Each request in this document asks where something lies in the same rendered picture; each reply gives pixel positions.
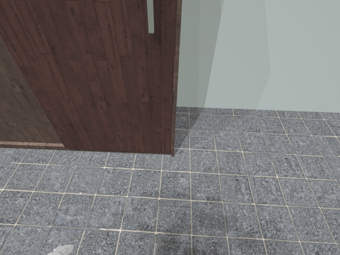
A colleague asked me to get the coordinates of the left robot hand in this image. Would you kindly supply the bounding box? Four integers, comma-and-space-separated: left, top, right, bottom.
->
48, 244, 74, 255

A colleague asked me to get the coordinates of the wardrobe door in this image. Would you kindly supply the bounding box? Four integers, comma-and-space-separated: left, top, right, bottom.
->
0, 37, 62, 143
0, 0, 176, 153

